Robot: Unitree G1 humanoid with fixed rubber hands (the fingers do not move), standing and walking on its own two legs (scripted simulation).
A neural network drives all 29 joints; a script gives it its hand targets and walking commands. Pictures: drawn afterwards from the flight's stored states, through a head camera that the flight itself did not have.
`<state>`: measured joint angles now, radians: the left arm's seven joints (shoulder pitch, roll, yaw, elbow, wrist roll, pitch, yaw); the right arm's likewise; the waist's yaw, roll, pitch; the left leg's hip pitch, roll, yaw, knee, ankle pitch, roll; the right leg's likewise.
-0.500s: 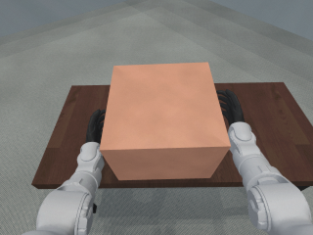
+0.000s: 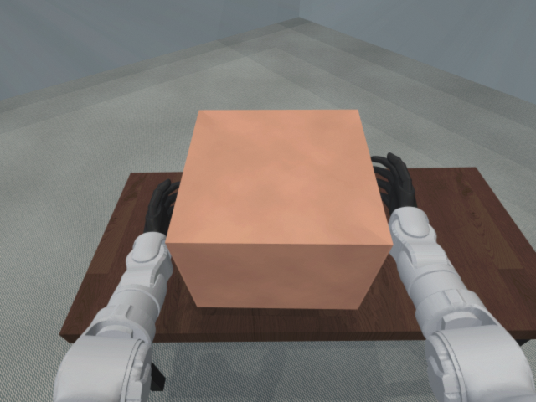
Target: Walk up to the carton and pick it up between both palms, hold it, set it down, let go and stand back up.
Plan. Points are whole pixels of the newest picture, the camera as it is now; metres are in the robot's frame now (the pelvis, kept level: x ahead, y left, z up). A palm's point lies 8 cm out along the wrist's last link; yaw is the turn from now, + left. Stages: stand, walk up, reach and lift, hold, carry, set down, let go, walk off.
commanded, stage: reach and lift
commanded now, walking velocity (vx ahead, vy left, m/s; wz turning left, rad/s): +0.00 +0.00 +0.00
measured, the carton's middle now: (277, 208) +0.45 +0.01 +0.03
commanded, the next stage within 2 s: hold in 1.74 s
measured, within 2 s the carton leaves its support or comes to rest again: neither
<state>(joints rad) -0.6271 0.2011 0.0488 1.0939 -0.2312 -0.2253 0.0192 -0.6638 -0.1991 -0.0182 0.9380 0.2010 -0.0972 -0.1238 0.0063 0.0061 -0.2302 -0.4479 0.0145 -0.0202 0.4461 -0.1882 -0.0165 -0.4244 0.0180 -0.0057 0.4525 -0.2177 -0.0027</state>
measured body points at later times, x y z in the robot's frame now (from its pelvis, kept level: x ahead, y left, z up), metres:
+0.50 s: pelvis -0.01 +0.00 +0.01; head -0.05 -0.01 +0.45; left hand +0.37 +0.20 +0.13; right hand +0.38 -0.19 +0.15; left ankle +0.01 +0.13 -0.74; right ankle -0.01 -0.11 -0.74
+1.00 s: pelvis -0.02 -0.01 +0.01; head -0.07 +0.00 +0.45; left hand +0.36 +0.20 +0.16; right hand +0.37 -0.19 +0.18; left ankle +0.01 +0.13 -0.74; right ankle -0.01 -0.11 -0.74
